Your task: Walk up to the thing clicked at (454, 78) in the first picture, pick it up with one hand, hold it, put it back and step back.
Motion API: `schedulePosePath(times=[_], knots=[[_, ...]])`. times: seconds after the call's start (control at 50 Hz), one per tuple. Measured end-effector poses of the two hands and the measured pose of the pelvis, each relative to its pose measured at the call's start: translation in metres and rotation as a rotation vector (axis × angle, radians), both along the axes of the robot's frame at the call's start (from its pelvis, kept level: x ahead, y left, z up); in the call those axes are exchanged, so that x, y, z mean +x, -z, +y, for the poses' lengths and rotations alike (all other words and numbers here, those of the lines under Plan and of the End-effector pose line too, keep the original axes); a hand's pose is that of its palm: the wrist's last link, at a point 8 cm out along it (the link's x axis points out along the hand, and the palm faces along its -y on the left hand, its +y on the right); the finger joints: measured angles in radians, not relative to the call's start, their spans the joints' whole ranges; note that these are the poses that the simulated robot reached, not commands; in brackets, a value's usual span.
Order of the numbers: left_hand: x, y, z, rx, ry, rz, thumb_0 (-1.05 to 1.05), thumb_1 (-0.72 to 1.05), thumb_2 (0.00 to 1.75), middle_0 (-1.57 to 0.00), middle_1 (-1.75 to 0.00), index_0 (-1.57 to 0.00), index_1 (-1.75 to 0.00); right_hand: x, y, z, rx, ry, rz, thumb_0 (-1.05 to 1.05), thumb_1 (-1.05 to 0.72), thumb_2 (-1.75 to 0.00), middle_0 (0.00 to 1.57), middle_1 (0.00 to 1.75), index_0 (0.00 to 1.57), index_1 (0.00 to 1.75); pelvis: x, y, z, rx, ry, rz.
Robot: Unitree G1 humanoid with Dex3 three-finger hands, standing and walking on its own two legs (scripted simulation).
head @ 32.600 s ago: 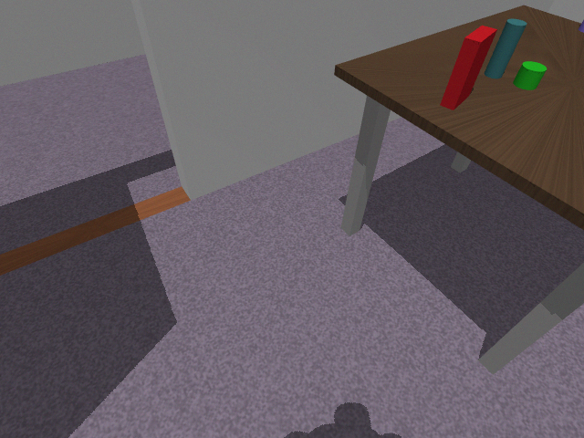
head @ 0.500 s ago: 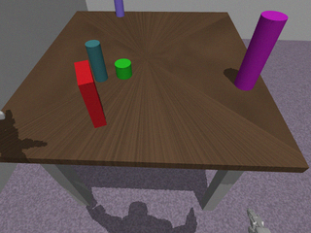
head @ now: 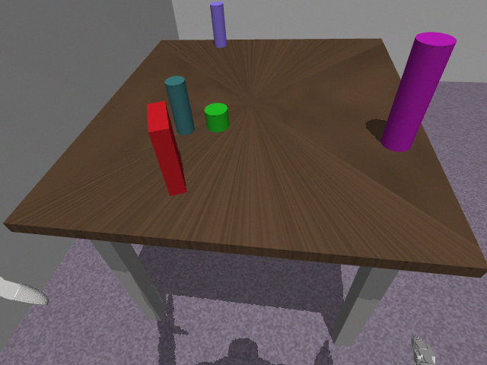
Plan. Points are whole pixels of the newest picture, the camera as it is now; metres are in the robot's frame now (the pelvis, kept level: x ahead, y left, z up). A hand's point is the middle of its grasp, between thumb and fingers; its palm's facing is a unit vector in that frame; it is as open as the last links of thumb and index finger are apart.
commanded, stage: sink last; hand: left
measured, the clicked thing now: (167, 150) +0.52 +0.23 +0.08
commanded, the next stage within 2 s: home in 0.20 s
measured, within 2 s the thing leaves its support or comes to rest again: neither
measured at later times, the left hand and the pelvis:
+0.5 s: hand (9, 247) +0.19 +0.28 +0.21, palm faces +0.49 -0.76 -0.42, open 17.6 cm; pelvis -0.01 +0.00 +0.01, yaw +0 degrees
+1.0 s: hand (134, 339) +0.18 +0.21 -0.03, palm faces +0.16 -0.96 -0.24, open 17.5 cm; pelvis +0.01 +0.01 +0.01, yaw -1 degrees
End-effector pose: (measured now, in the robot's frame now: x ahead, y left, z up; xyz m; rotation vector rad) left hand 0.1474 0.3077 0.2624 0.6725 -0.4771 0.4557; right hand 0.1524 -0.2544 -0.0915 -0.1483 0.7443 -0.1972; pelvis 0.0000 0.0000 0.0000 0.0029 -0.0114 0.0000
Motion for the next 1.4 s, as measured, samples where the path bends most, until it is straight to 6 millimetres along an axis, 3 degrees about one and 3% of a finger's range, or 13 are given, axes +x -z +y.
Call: schedulePosePath(times=[0.08, 0.18, 0.28, 0.4, 0.5, 0.64, 0.92, 1.1, 1.22, 1.4], knots=[[-0.012, -0.008, -0.017, 0.026, 0.053, -0.054, -0.01, -0.55, 0.02, -0.06, -0.05, -0.07, -0.05, -0.002, -0.003, 0.001, 0.003, -0.004, -0.031, -0.01, 0.51, -0.06, 0.06, 0.05, 0.06, 0.05, -0.005, -0.001, -0.003, 0.003, -0.005, -0.018], [-0.013, -0.014, -0.025, 0.040, 0.096, -0.106, 0.00, -0.56, 0.03, -0.07, -0.05, -0.07, -0.06, -0.006, -0.008, -0.002, 0.007, 0.013, -0.061, -0.01, 0.50, -0.07, 0.06, 0.06, 0.06, 0.05, -0.011, -0.002, -0.005, 0.007, -0.006, -0.032], [-0.009, -0.012, -0.021, 0.039, 0.107, -0.108, 0.00, -0.58, 0.04, -0.07, -0.06, -0.07, -0.07, -0.013, -0.015, -0.006, 0.002, 0.030, -0.086, -0.01, 0.49, -0.07, 0.06, 0.06, 0.06, 0.05, -0.013, -0.004, -0.006, 0.008, 0.000, -0.038], [-0.005, 0.004, -0.003, 0.007, 0.065, -0.049, 0.00, -0.59, 0.05, -0.07, -0.06, -0.07, -0.07, -0.020, -0.021, -0.012, -0.020, 0.041, -0.082, -0.01, 0.43, -0.12, 0.07, 0.08, 0.07, 0.08, -0.013, -0.005, -0.004, 0.006, 0.006, -0.039], [0.000, 0.041, 0.006, -0.106, 0.041, 0.043, 0.00, -0.58, 0.05, -0.06, -0.06, -0.07, -0.06, -0.011, -0.025, 0.009, -0.003, -0.019, -0.089, -0.01, 0.23, -0.27, 0.09, 0.13, 0.10, 0.12, -0.011, -0.007, -0.001, 0.004, 0.007, -0.035], [0.004, 0.116, -0.007, -0.307, 0.058, 0.288, -0.01, -0.57, 0.05, -0.05, -0.05, -0.06, -0.06, 0.007, -0.024, 0.047, 0.054, -0.082, -0.099, -0.01, -0.13, -0.46, 0.13, 0.18, 0.13, 0.17, -0.004, -0.008, 0.006, -0.001, 0.006, -0.030], [0.005, 0.242, -0.043, -0.564, 0.062, 0.762, -0.01, -0.59, 0.03, -0.05, -0.05, -0.05, -0.05, 0.013, -0.022, 0.041, -0.006, -0.058, -0.044, 0.00, -0.65, -0.76, 0.17, 0.26, 0.18, 0.25, 0.008, -0.009, 0.012, -0.006, 0.011, -0.014], [0.004, 0.316, -0.069, -0.684, 0.022, 1.020, -0.01, -0.51, 0.07, -0.06, -0.06, -0.06, -0.06, 0.000, -0.011, 0.032, -0.054, -0.077, 0.069, 0.01, -0.84, -0.87, 0.19, 0.29, 0.20, 0.29, 0.013, -0.006, 0.012, -0.011, 0.012, 0.014], [0.015, 0.338, -0.075, -0.683, 0.006, 1.118, -0.01, -0.46, 0.10, -0.06, -0.06, -0.07, -0.07, -0.015, -0.002, 0.027, -0.060, -0.047, 0.133, 0.01, -0.88, -0.89, 0.20, 0.30, 0.20, 0.29, 0.014, -0.004, 0.012, -0.013, 0.022, 0.031], [0.035, 0.331, -0.077, -0.646, 0.006, 1.106, -0.01, -0.44, 0.11, -0.06, -0.07, -0.07, -0.07, -0.020, 0.001, 0.025, -0.029, -0.010, 0.135, 0.01, -0.90, -0.90, 0.20, 0.30, 0.20, 0.30, 0.019, -0.004, 0.011, -0.012, 0.034, 0.029]])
